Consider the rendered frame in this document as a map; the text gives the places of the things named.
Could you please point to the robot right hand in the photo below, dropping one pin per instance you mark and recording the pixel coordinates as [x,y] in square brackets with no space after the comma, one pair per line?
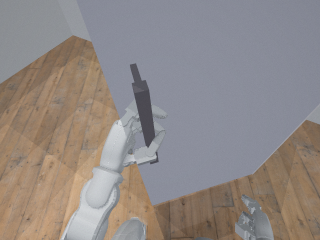
[256,226]

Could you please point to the robot left thigh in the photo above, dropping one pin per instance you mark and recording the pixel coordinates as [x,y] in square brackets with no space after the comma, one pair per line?
[130,230]

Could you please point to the robot left hand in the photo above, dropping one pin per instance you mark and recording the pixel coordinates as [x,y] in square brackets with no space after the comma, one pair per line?
[121,139]

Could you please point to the robot left forearm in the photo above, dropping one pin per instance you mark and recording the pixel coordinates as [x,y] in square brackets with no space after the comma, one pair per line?
[98,198]

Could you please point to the handle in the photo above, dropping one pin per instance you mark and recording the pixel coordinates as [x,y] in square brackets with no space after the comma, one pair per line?
[143,103]

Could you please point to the fridge door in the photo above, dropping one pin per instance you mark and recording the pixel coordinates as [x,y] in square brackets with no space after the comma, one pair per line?
[235,77]

